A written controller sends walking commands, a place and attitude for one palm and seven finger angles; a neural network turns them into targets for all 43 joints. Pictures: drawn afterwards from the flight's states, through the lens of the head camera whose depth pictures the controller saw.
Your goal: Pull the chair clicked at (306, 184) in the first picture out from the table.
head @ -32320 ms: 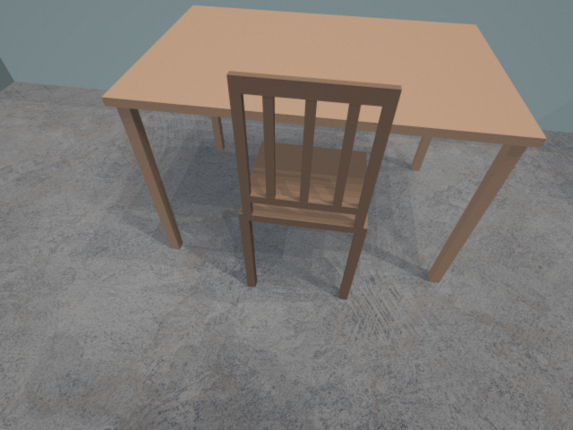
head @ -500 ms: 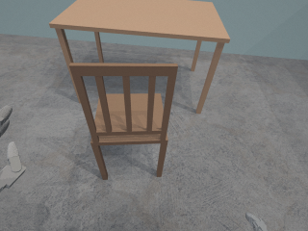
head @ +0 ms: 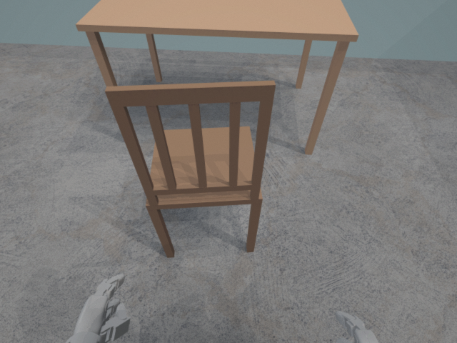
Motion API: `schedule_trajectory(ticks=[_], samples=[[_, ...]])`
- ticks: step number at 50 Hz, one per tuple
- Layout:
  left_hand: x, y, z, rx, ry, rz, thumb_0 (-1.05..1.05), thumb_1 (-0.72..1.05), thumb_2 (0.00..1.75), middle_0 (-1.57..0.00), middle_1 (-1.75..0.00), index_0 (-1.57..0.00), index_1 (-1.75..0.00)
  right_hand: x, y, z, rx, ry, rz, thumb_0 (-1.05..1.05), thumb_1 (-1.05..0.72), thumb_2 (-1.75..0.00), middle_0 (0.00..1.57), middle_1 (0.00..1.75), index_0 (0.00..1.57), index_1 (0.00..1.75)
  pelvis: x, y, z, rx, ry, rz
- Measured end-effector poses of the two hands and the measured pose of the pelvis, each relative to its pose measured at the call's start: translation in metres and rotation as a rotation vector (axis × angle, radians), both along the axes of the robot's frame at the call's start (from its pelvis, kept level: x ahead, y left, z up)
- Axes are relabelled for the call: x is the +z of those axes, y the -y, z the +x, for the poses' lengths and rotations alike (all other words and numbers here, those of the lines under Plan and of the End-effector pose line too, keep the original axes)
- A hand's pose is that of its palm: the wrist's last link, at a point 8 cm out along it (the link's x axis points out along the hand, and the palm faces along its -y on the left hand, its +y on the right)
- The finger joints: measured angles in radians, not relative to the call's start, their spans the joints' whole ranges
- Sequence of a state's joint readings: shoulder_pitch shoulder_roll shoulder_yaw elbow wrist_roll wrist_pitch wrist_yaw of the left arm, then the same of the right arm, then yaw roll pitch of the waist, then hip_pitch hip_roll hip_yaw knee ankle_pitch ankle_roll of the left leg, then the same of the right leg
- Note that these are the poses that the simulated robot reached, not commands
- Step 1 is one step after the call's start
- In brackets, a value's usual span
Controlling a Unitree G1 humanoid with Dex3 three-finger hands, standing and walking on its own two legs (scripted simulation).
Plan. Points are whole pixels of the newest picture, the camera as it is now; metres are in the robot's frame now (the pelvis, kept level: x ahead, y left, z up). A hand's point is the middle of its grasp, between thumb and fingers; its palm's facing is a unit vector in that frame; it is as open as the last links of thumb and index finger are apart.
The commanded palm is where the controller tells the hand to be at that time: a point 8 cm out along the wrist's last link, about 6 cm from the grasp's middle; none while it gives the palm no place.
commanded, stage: let the arm hang, fingers relaxed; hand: left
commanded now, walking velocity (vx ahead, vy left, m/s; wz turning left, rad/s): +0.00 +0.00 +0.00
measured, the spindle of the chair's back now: (199, 150) +0.61 +0.11 -0.08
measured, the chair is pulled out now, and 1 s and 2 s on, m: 0.56 0.56 0.56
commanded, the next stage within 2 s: look to check the result in 0.92 s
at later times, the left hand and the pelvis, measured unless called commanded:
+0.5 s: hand out of the picture +0.00 +0.19 -0.15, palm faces +0.03 -0.96 -0.27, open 7.3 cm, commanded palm none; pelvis +0.00 -0.01 +0.01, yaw +0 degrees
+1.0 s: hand out of the picture -0.02 +0.13 -0.16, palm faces +0.04 -0.98 -0.17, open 7.4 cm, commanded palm none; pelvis -0.01 -0.03 +0.01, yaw +0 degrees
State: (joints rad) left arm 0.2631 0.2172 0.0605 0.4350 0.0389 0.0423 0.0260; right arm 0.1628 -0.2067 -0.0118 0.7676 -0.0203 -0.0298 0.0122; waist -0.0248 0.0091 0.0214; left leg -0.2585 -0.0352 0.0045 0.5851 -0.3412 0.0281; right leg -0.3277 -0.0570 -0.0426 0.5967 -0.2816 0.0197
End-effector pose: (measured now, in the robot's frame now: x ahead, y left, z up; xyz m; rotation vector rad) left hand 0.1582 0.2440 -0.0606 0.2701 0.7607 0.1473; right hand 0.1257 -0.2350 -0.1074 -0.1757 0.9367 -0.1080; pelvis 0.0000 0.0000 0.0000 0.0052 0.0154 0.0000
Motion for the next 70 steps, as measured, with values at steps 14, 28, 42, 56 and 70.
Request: schedule_trajectory(ticks=[14, 28, 42, 56, 70], samples=[[-0.069, 0.017, -0.116, 0.112, -0.455, -0.112, -0.04, 0.96, 0.90, -0.20, -0.30, -0.21, -0.30, -0.013, 0.003, -0.121, -0.075, -0.393, -0.029, 0.01, -0.90, -0.90, 0.20, 0.30, 0.20, 0.30, 0.010, 0.007, -0.001, 0.015, 0.042, -0.020], [-0.062, 0.021, -0.167, 0.164, -0.585, -0.065, 0.00, 0.91, 0.90, -0.19, -0.30, -0.20, -0.29, -0.030, -0.012, -0.154, -0.083, -0.467, 0.070, 0.00, -0.90, -0.90, 0.20, 0.30, 0.20, 0.30, 0.011, 0.016, -0.006, 0.004, 0.045, -0.005], [-0.075, 0.061, -0.181, 0.150, -0.620, -0.147, 0.01, 0.92, 0.90, -0.20, -0.30, -0.20, -0.29, -0.027, -0.003, -0.156, -0.103, -0.462, 0.050, 0.00, -0.90, -0.90, 0.20, 0.30, 0.20, 0.30, 0.011, 0.026, -0.010, -0.001, 0.048, -0.008], [-0.074, 0.059, -0.177, 0.155, -0.627, -0.139, 0.00, 0.91, 0.90, -0.20, -0.30, -0.20, -0.29, -0.027, -0.008, -0.170, -0.120, -0.515, 0.065, 0.00, -0.90, -0.90, 0.20, 0.30, 0.20, 0.30, 0.011, 0.027, -0.007, 0.002, 0.040, -0.008], [-0.072, 0.053, -0.168, 0.162, -0.609, -0.127, 0.01, 0.92, 0.90, -0.20, -0.30, -0.20, -0.29, -0.028, -0.013, -0.160, -0.114, -0.499, 0.074, 0.00, -0.90, -0.90, 0.20, 0.30, 0.20, 0.30, 0.011, 0.026, -0.004, 0.004, 0.040, -0.006]])
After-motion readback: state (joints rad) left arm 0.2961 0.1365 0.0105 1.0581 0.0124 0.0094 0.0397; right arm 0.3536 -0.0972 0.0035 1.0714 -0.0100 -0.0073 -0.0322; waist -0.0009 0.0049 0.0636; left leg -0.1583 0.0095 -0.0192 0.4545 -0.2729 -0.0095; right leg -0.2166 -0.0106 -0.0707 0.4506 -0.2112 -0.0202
